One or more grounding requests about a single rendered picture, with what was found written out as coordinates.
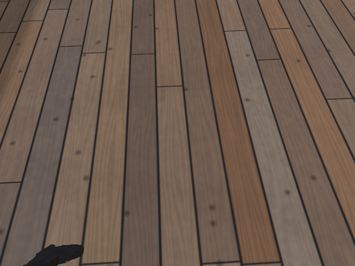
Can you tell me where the left robot hand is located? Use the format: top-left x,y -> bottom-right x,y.
23,244 -> 84,266

